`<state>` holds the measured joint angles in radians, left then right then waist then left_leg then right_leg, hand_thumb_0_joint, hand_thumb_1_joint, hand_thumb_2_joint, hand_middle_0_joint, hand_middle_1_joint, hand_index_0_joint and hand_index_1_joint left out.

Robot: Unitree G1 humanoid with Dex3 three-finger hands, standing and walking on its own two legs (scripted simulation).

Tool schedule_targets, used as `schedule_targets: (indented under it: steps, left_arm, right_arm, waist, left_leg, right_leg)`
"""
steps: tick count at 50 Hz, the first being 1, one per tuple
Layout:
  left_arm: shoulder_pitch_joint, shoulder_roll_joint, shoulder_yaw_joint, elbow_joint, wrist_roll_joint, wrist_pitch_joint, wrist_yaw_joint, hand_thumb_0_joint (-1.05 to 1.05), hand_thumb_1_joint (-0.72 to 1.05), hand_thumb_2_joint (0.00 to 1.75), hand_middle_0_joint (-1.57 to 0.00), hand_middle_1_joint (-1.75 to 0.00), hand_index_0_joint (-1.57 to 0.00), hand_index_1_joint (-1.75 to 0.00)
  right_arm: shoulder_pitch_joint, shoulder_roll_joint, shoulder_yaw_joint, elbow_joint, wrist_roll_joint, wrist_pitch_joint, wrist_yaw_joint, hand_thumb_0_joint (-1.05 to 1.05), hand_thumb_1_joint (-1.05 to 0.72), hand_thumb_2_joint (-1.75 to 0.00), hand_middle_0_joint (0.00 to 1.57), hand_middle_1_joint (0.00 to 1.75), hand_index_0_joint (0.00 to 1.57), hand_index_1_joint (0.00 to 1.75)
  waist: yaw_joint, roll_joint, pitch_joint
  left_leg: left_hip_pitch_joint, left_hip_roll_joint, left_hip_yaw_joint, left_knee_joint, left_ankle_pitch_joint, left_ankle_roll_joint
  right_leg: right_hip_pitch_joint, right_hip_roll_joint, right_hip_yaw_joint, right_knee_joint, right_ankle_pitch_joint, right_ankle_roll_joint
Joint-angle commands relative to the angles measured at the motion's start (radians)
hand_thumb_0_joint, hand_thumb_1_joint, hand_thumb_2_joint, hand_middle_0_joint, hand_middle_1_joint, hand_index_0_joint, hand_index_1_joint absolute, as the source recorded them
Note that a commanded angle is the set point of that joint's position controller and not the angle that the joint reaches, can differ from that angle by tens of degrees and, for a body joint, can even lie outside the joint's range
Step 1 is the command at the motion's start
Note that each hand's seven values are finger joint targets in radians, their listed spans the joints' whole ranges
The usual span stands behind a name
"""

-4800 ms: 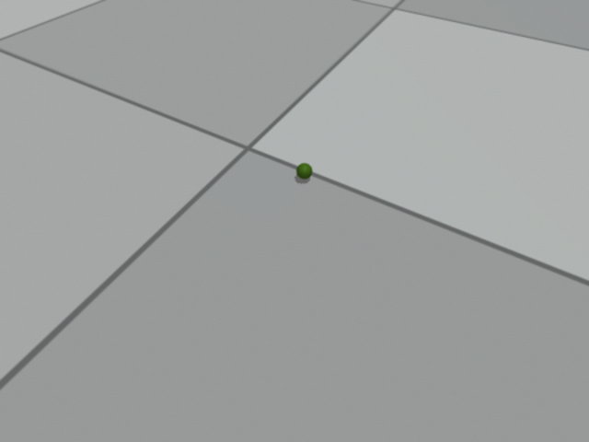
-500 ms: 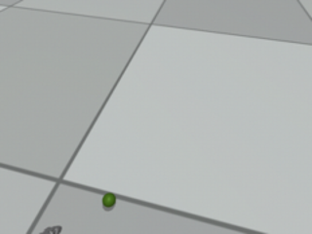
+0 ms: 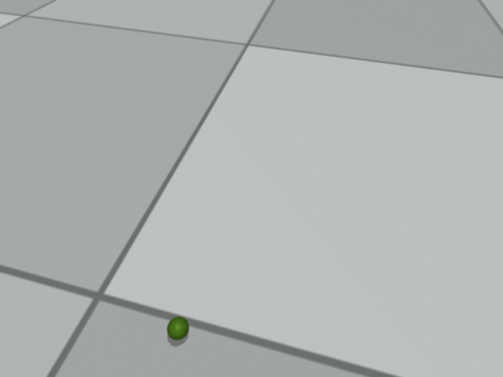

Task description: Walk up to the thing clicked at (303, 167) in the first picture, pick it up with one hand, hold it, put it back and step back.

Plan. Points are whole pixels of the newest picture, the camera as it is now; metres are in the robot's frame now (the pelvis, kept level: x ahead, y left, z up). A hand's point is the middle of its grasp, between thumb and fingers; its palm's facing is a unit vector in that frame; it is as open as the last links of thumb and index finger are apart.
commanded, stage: walk up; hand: left
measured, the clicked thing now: (178, 328) +0.41 +0.26 -0.74
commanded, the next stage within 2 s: stand in 0.30 s
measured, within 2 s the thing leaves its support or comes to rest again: neither
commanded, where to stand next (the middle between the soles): +0.03 +0.01 m, yaw +2 degrees
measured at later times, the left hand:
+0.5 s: hand out of the picture +0.09 +0.25 -0.16, palm faces -0.01 -0.94 -0.34, open 7.4 cm
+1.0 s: hand out of the picture +0.08 +0.25 -0.16, palm faces -0.01 -0.94 -0.34, open 7.4 cm
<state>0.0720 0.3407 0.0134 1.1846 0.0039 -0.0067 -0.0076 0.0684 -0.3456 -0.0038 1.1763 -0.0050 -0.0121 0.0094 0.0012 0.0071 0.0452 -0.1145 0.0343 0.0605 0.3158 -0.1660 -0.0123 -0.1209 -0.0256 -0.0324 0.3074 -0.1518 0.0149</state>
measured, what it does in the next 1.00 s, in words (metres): stands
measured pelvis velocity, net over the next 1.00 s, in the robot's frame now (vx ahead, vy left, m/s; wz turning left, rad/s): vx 0.00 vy -0.01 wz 0.01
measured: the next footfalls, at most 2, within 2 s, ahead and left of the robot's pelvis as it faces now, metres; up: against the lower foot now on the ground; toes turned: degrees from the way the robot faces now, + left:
none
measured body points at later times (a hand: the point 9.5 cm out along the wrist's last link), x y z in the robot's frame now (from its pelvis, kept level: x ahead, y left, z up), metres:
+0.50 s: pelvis +0.00 +0.00 +0.00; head +0.01 +0.00 +0.45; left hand +0.09 +0.30 -0.13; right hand +0.09 -0.30 -0.13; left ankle +0.00 +0.12 -0.75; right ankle +0.01 -0.13 -0.75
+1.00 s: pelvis +0.00 -0.01 +0.00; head +0.01 -0.01 +0.45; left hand +0.08 +0.30 -0.13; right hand +0.08 -0.31 -0.13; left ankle +0.00 +0.12 -0.75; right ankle +0.01 -0.13 -0.75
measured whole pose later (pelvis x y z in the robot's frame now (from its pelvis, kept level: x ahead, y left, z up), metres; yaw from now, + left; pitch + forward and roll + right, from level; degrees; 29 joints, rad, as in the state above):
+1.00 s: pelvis +0.00 -0.01 +0.00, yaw +0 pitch -2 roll +0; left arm 0.11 0.35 0.00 1.14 0.00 -0.01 0.00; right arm 0.10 -0.35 0.00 1.15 -0.01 -0.01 0.01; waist -0.01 0.00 0.04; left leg -0.10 0.04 0.05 0.30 -0.17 -0.02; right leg -0.10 -0.02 -0.04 0.31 -0.16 0.01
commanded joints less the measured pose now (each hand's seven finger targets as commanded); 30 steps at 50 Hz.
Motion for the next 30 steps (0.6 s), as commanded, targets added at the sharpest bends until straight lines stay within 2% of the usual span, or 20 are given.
schedule_targets:
  steps: [1, 12, 16, 22, 25, 30]
  left_arm:
    - [-0.062, 0.21, 0.033, -0.062, 0.004, -0.022, 0.01, 0.0, 0.9, 0.9, -0.2, -0.3, -0.2, -0.3]
    - [-0.045, 0.208, 0.034, -0.071, 0.005, -0.02, 0.01, 0.0, 0.9, 0.9, -0.2, -0.3, -0.2, -0.3]
    - [-0.05, 0.21, 0.031, -0.085, 0.003, -0.022, 0.015, 0.0, 0.9, 0.9, -0.2, -0.3, -0.2, -0.3]
    - [-0.028, 0.216, 0.027, -0.091, 0.004, -0.023, 0.014, 0.0, 0.9, 0.9, -0.2, -0.3, -0.2, -0.3]
    - [-0.031, 0.218, 0.026, -0.097, 0.004, -0.024, 0.014, 0.0, 0.9, 0.9, -0.2, -0.3, -0.2, -0.3]
    - [-0.026, 0.214, 0.023, -0.1, 0.002, -0.023, 0.014, 0.0, 0.9, 0.9, -0.2, -0.3, -0.2, -0.3]
  right_arm:
    - [-0.051, -0.218, -0.038, -0.057, 0.0, -0.02, -0.011, 0.0, -0.9, -0.9, 0.2, 0.3, 0.2, 0.3]
    - [-0.052, -0.215, -0.038, -0.064, -0.001, -0.022, -0.012, 0.0, -0.9, -0.9, 0.2, 0.3, 0.2, 0.3]
    - [-0.043, -0.212, -0.04, -0.07, -0.01, -0.022, -0.016, 0.0, -0.9, -0.9, 0.2, 0.3, 0.2, 0.3]
    - [-0.047, -0.211, -0.04, -0.075, -0.006, -0.02, -0.014, 0.0, -0.9, -0.9, 0.2, 0.3, 0.2, 0.3]
    - [-0.039, -0.212, -0.038, -0.074, -0.007, -0.02, -0.013, 0.0, -0.9, -0.9, 0.2, 0.3, 0.2, 0.3]
    - [-0.031, -0.215, -0.037, -0.077, -0.006, -0.018, -0.011, 0.0, -0.9, -0.9, 0.2, 0.3, 0.2, 0.3]
  waist:
    - [-0.007, -0.014, -0.084]
    - [0.0, -0.001, -0.095]
    - [-0.007, -0.004, -0.096]
    - [-0.006, 0.006, -0.085]
    - [-0.006, -0.01, -0.088]
    - [-0.007, 0.005, -0.068]
  left_leg:
    - [0.025, 0.109, -0.099, -0.056, 0.077, 0.026]
    - [0.033, 0.112, -0.1, -0.061, 0.103, 0.025]
    - [0.035, 0.122, -0.104, -0.061, 0.155, 0.018]
    - [0.033, 0.119, -0.105, -0.066, 0.121, 0.015]
    - [0.033, 0.116, -0.1, -0.061, 0.117, 0.02]
    - [0.017, 0.115, -0.103, -0.068, 0.082, 0.017]
  right_leg:
    - [-0.001, -0.109, 0.097, -0.049, 0.099, -0.02]
    - [0.011, -0.109, 0.091, -0.038, 0.111, -0.018]
    - [0.017, -0.115, 0.093, -0.031, 0.12, -0.024]
    - [0.015, -0.115, 0.091, -0.038, 0.094, -0.025]
    - [0.023, -0.121, 0.1, -0.048, 0.113, -0.027]
    - [0.011, -0.117, 0.096, -0.056, 0.069, -0.024]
